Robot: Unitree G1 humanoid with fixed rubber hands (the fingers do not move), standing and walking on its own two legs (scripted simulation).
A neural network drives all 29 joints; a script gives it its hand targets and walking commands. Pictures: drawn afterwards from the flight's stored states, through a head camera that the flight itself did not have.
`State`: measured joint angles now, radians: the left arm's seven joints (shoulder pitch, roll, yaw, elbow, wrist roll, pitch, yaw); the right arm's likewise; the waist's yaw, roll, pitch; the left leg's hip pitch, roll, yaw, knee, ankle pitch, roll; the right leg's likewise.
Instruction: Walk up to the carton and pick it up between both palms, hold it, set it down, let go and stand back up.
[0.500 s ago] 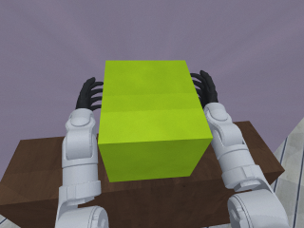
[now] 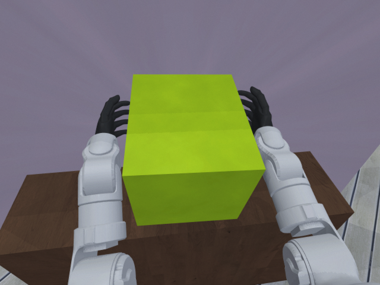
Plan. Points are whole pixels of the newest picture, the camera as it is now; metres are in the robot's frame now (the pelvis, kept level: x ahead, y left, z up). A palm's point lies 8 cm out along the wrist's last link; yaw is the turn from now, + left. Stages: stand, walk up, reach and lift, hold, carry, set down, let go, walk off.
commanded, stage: hold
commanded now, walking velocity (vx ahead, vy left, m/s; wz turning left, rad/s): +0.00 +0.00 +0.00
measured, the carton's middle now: (185, 147) +0.35 +0.01 +0.13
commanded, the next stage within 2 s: none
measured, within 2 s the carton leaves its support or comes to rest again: neither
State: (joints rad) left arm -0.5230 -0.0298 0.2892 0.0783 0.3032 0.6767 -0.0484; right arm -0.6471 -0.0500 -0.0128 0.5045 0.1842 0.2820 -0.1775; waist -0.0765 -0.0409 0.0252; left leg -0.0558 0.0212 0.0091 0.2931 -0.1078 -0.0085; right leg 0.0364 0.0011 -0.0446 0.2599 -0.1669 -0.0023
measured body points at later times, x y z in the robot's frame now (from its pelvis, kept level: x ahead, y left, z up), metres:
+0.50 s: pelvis +0.00 +0.00 +0.00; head -0.03 +0.02 +0.45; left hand +0.37 +0.16 +0.17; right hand +0.38 -0.15 +0.18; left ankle +0.04 +0.12 -0.75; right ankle -0.01 -0.11 -0.75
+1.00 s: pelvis +0.00 +0.00 +0.00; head -0.04 +0.02 +0.45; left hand +0.37 +0.16 +0.17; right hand +0.38 -0.15 +0.18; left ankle +0.04 +0.12 -0.75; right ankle -0.01 -0.11 -0.75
